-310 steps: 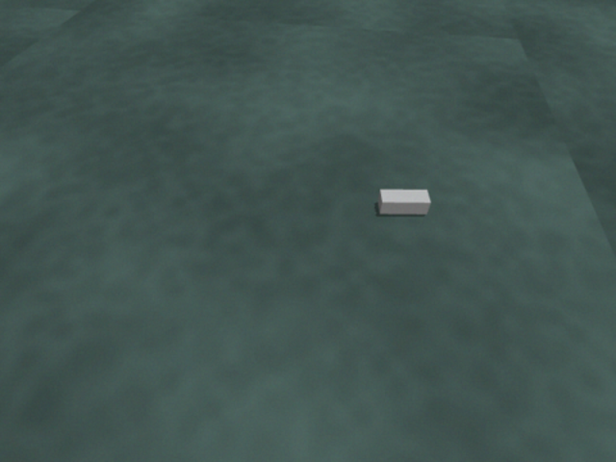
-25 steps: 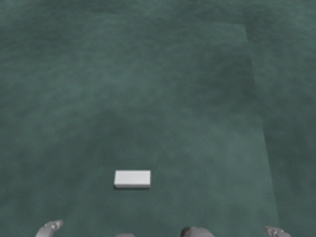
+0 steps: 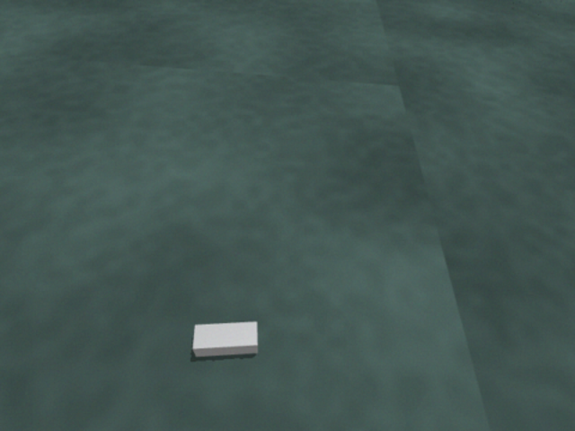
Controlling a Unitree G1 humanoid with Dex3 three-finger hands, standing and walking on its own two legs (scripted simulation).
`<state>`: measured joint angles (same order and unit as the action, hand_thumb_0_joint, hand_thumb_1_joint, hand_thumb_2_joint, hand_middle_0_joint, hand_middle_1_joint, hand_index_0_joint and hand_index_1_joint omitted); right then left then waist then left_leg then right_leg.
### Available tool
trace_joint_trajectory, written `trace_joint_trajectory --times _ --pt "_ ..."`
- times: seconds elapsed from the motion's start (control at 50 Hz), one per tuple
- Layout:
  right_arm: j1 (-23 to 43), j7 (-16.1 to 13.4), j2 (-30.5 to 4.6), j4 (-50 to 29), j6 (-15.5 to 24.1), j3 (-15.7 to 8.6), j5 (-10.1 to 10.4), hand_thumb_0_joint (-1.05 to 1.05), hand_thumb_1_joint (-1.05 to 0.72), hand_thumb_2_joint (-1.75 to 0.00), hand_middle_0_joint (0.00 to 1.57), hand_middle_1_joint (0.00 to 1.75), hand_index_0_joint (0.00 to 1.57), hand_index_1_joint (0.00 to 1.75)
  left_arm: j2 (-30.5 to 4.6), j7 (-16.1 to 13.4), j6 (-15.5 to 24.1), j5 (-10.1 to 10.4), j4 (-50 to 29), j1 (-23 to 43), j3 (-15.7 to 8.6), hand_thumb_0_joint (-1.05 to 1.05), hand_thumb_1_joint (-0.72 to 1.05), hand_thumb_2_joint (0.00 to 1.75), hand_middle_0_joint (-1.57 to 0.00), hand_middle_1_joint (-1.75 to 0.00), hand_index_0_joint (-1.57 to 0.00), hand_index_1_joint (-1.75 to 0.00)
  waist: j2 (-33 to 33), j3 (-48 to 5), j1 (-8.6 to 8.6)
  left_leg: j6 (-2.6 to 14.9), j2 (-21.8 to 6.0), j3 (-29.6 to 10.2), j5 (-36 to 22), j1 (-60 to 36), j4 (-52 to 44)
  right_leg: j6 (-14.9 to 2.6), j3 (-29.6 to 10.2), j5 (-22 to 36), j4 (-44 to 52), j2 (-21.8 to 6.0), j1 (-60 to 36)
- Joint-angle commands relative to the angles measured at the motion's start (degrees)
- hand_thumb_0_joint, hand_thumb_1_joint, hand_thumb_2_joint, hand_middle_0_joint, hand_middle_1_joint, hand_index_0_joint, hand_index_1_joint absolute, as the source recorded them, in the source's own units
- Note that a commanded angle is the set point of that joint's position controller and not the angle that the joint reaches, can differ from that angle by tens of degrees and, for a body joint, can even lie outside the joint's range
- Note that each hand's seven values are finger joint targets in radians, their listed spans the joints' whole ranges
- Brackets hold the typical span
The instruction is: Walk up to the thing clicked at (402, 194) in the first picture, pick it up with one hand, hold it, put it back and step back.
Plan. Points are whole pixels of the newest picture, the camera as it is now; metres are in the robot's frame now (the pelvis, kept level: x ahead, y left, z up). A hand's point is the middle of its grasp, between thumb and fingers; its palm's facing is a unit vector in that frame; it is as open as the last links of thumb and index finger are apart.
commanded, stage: walk up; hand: left
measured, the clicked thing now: (226, 339) +0.52 +0.20 -0.73
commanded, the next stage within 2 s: none
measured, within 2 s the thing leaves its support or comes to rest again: neither
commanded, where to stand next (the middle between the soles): +0.14 -0.01 m, yaw +5 degrees
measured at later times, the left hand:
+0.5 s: hand out of the picture +0.10 +0.27 -0.17, palm faces +0.02 -0.94 -0.34, open 7.4 cm
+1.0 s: hand out of the picture +0.14 +0.22 -0.14, palm faces +0.09 -0.86 -0.51, open 7.3 cm
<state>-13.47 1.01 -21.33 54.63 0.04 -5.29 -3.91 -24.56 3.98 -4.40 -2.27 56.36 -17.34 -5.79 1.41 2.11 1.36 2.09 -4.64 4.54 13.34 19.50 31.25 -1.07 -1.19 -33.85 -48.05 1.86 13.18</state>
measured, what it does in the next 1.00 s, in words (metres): walks ahead: right foot, then left foot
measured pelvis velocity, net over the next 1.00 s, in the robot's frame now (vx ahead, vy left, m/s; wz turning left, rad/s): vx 0.08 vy -0.07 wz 0.12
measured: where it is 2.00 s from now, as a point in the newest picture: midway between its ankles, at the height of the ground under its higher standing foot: outside the picture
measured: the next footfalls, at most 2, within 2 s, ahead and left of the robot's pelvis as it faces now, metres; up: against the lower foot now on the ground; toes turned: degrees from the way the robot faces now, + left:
right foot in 0.06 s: -0.03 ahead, -0.12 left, +0.00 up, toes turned -3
left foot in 0.40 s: +0.18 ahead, +0.13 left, +0.00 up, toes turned +6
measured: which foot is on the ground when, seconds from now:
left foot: down 0.00-0.06, up 0.08-0.38, down 0.40-0.80, up 0.82-1.00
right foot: up 0.00-0.04, down 0.06-0.44, up 0.46-0.76, down 0.78-1.00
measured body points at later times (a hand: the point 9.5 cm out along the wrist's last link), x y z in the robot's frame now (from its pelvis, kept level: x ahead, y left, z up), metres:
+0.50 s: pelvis +0.08 +0.00 -0.02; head +0.11 +0.02 +0.43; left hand +0.10 +0.32 -0.14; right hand +0.15 -0.31 -0.12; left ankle +0.14 +0.13 -0.73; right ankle -0.03 -0.13 -0.67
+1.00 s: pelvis +0.08 -0.07 -0.03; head +0.17 -0.12 +0.40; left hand +0.13 +0.26 -0.11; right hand +0.23 -0.37 -0.18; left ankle +0.03 +0.10 -0.63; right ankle +0.22 -0.19 -0.73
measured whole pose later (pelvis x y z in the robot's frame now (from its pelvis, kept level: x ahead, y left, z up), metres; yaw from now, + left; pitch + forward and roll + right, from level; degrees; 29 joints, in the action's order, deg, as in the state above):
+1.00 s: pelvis +0.08 -0.07 -0.03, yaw +7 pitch -2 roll +2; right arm -9.6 -0.6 -26.9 43.1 -5.1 -4.4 -0.6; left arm -19.6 -2.3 -0.5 -0.8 46.3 -9.6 -2.1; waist -6.6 12.4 1.0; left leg -0.3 6.8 -10.0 27.2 31.5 80.8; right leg 0.5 -0.8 -11.6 -43.8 -3.8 30.7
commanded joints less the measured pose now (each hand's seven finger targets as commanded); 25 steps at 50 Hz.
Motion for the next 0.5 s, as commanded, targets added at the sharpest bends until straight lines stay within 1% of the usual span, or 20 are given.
trace_joint_trajectory --times 0.0,0.02,0.04,0.06,0.08,0.1,0.12,0.14,0.18,0.22,0.3,0.32,0.34,0.36,0.38,0.4,0.42,0.44,0.46,0.48 --pt "5.75 -0.99 -16.11 -7.08 -0.2 -4.11 -0.27 0.0 -0.9 -0.9 0.2 0.3 0.2 0.3 -8.67 -1.04 3.91 -0.87 -1.98 -7.45 -2.96 0.0 0.9 0.9 -0.2 -0.3 -0.2 -0.3 -10.66 1.62 3.3 0.63 -1.15 -4.71 20.51 0.89 -8.24 -1.29 10.65 8.69 34.86 2.91 -12.97" --pt "7.31 -1.04 -12.04 -7.92 -0.57 -2.88 0.43 0.0 -0.9 -0.9 0.2 0.3 0.2 0.3 -10.33 -1.82 4.39 -1.15 -0.3 -12.39 -3.69 0.0 0.9 0.9 -0.2 -0.3 -0.2 -0.3 0.76 4.0 5.69 -0.92 2.73 -1.02 20.82 11.83 8.07 -2.37 2.28 14.76 41.0 -1.34 -21.59" --pt "5.73 -0.74 -7.56 -9.68 -0.69 -1.42 2.23 0.0 -0.9 -0.9 0.2 0.3 0.2 0.3 -14.12 -2.08 4.51 -1.42 -2.73 -9.43 -4.5 0.0 0.9 0.9 -0.2 -0.3 -0.2 -0.3 14.09 8.41 3.71 -1.8 8.49 -3.6 21.51 27.31 25.52 -5.01 -22.41 2.34 39.46 -13.78 -18.78" --pt "3.01 -0.96 -10.77 -9.35 -0.9 -2.15 2.71 0.0 -0.9 -0.9 0.2 0.3 0.2 0.3 -13.83 -2.6 4.78 -1.26 -6.95 -1.93 -4.36 0.0 0.9 0.9 -0.2 -0.3 -0.2 -0.3 3.6 12.63 0.89 -2.65 6.8 -11.21 13.44 28.36 28.33 -7.83 -26.22 -9.66 41.74 -19.84 -8.25" --pt "3.43 -0.53 -14.81 -9.77 -0.51 -3.29 3.3 0.0 -0.9 -0.9 0.2 0.3 0.2 0.3 -16.37 -2.68 5.15 -1.21 -8.55 2.12 -4.51 0.0 0.9 0.9 -0.2 -0.3 -0.2 -0.3 3.72 13.52 -0.08 -2.16 3.12 -13.39 11.47 24.3 29.1 -10.34 -29.33 -19.45 46.03 -24.35 -0.47" --pt "3.59 -0.01 -16.26 -9.04 0.26 -3.33 4.08 0.0 -0.9 -0.9 0.2 0.3 0.2 0.3 -15.5 -2.75 6.13 -0.77 -8.76 3.03 -3.73 0.0 0.9 0.9 -0.2 -0.3 -0.2 -0.3 3.47 15.27 -0.83 -1.94 2.32 -13.92 8.95 21.41 28.79 -10.3 -27.66 -18.43 47.56 -23.09 1.54" --pt "2.37 0.57 -16.43 -8.55 0.66 -3.76 3.95 0.0 -0.9 -0.9 0.2 0.3 0.2 0.3 -14.79 -2.81 7.23 -0.9 -9.04 4.35 -3.73 0.0 0.9 0.9 -0.2 -0.3 -0.2 -0.3 4.55 15.68 -2.37 -2.01 1.52 -14.86 6.21 20.04 29.65 -9.54 -23.26 -13.77 46.29 -21.3 0.26" --pt "-0.88 1.08 -16.07 -7.24 0.86 -3.67 4.03 0.0 -0.9 -0.9 0.2 0.3 0.2 0.3 -13.42 -2.92 7.97 -0.54 -9.29 5.36 -3.72 0.0 0.9 0.9 -0.2 -0.3 -0.2 -0.3 3.41 13.75 -3.47 -2.24 2.84 -14.66 2.86 18.28 29.06 -7.85 -15.52 -6.5 44.29 -17.16 -1.87" --pt "-2.42 1.53 -14.16 -6.97 0.94 -2.54 3.74 0.0 -0.9 -0.9 0.2 0.3 0.2 0.3 -12.52 -3.05 8.41 0.0 -9.24 2.33 -3.58 0.0 0.9 0.9 -0.2 -0.3 -0.2 -0.3 4.02 12.5 -2.1 -2.69 3.81 -11.59 0.43 17.96 25.35 -7.31 -7.81 3.28 41.12 -14.53 -5.68" --pt "0.55 2.04 -13.19 -8.59 1.14 -1.98 3.58 0.0 -0.9 -0.9 0.2 0.3 0.2 0.3 -12.56 -2.96 8.74 -0.09 -9.21 -0.4 -3.66 0.0 0.9 0.9 -0.2 -0.3 -0.2 -0.3 5.27 13.41 -0.08 -2.7 2.41 -11.01 0.09 15.97 19.02 -8.02 -5.55 8.13 40.07 -14.87 -5.66" --pt "2.64 1.92 -12.49 -11.07 2.43 -1.73 2.75 0.0 -0.9 -0.9 0.2 0.3 0.2 0.3 -12.91 -2.6 8.01 0.28 -10.66 -2.91 -3.29 0.0 0.9 0.9 -0.2 -0.3 -0.2 -0.3 7.55 7.67 1.92 -1.36 1.28 -3.21 1.91 7.66 5.87 -8.69 -0.42 31.02 31.34 -15.28 -11.1" --pt "1.39 1.32 -12.57 -10.68 2.78 -2.03 2.6 0.0 -0.9 -0.9 0.2 0.3 0.2 0.3 -12.87 -2.5 7.57 0.58 -11.08 -3.45 -2.92 0.0 0.9 0.9 -0.2 -0.3 -0.2 -0.3 6.3 5.94 1.66 -1.02 2.89 -0.8 1.95 4.92 3.86 -8.73 1.26 37.6 27.49 -14.67 -11.78" --pt "-2.28 0.64 -12.61 -9.66 3.15 -2.38 2.5 0.0 -0.9 -0.9 0.2 0.3 0.2 0.3 -12.99 -2.45 7.18 0.93 -11.63 -3.38 -2.58 0.0 0.9 0.9 -0.2 -0.3 -0.2 -0.3 5.14 3.56 -0.21 -0.5 4.53 1.11 -1.78 -2.36 1.17 -8.34 2.63 43.23 21.68 -14.41 -9.15" --pt "-9.53 -0.45 -13.6 -7.76 3.75 -3.36 2.48 0.0 -0.9 -0.9 0.2 0.3 0.2 0.3 -11.88 -2.36 6.76 1.0 -12.34 -3.43 -1.97 0.0 0.9 0.9 -0.2 -0.3 -0.2 -0.3 1.47 -0.79 -3.61 0.22 6.49 1.61 -5.06 -13.59 -1.69 -7.27 4.71 47.31 9.44 -12.38 -5.5" --pt "-17.12 -1.68 -15.89 -6.31 4.27 -4.73 2.27 0.0 -0.9 -0.9 0.2 0.3 0.2 0.3 -9.18 -2.28 6.38 1.18 -12.66 -5.99 -1.0 0.0 0.9 0.9 -0.2 -0.3 -0.2 -0.3 -5.38 -5.62 -6.68 1.71 5.29 -1.76 -5.56 -23.54 -3.22 -4.51 6.32 40.38 -5.08 -9.26 0.2" --pt "-20.48 -2.33 -19.46 -6.61 4.62 -5.53 2.05 0.0 -0.9 -0.9 0.2 0.3 0.2 0.3 -5.67 -2.06 5.86 1.26 -13.06 -8.81 -0.72 0.0 0.9 0.9 -0.2 -0.3 -0.2 -0.3 -13.3 -7.14 -6.78 5.73 -5.15 -20.48 -0.74 -32.26 -5.48 -1.4 6.49 15.5 -15.03 -2.46 13.52" --pt "-20.28 -2.72 -23.76 -8.4 5.02 -5.81 2.31 0.0 -0.9 -0.9 0.2 0.3 0.2 0.3 -6.87 -2.28 5.53 1.33 -14.51 -8.91 -1.03 0.0 0.9 0.9 -0.2 -0.3 -0.2 -0.3 -12.93 -9.22 -6.03 12.4 -18.15 -47.71 1.76 -32.02 -11.67 -1.27 -1.43 0.54 -21.53 2.26 20.83" --pt "-17.25 -2.82 -24.45 -8.95 5.13 -6.27 4.29 0.0 -0.9 -0.9 0.2 0.3 0.2 0.3 -13.4 -2.86 4.86 1.32 -14.29 -4.38 -2.15 0.0 0.9 0.9 -0.2 -0.3 -0.2 -0.3 -6.93 -7.41 -6.34 16.57 -21.63 -51.26 2.66 -24.29 -14.3 -2.22 -7.62 0.28 -25.91 -2.6 19.28" --pt "-14.39 -2.8 -22.4 -9.57 5.13 -5.59 4.19 0.0 -0.9 -0.9 0.2 0.3 0.2 0.3 -13.58 -2.9 4.8 1.55 -14.79 -1.96 -1.75 0.0 0.9 0.9 -0.2 -0.3 -0.2 -0.3 -3.88 -3.25 -5.51 16.21 -19.5 -44.35 -0.81 -19.23 -13.88 -2.16 -7.59 3.02 -27.13 -3.98 19.85" --pt "-11.74 -2.89 -19.78 -10.43 5.4 -4.21 4.03 0.0 -0.9 -0.9 0.2 0.3 0.2 0.3 -12.09 -2.84 4.83 1.95 -14.35 -2.33 -1.68 0.0 0.9 0.9 -0.2 -0.3 -0.2 -0.3 -2.31 0.29 -3.48 13.09 -16.16 -32.76 -7.26 -14.24 -12.33 -2.2 -8.93 6.38 -25.64 -5.27 18.52"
